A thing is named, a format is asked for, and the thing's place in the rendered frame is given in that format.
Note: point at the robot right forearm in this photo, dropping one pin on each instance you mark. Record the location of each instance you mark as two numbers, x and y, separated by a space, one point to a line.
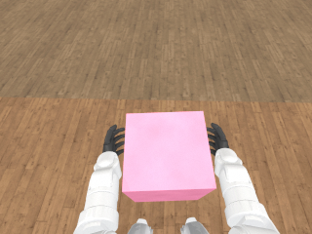
242 205

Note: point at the robot left hand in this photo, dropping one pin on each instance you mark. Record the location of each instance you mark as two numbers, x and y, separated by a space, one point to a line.
111 138

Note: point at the robot right hand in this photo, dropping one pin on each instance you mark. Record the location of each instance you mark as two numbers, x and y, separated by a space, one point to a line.
219 138

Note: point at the right robot upper arm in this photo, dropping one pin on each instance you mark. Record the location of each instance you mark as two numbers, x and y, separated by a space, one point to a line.
248 229

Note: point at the robot right shin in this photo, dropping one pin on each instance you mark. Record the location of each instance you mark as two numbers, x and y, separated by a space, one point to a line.
190 219

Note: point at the robot left thigh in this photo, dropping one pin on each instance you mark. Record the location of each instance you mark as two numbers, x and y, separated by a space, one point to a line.
140 228

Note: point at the carton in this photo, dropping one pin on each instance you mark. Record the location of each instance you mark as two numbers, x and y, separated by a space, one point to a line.
167 157

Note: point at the robot left forearm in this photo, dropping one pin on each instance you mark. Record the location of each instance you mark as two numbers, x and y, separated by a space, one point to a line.
100 211

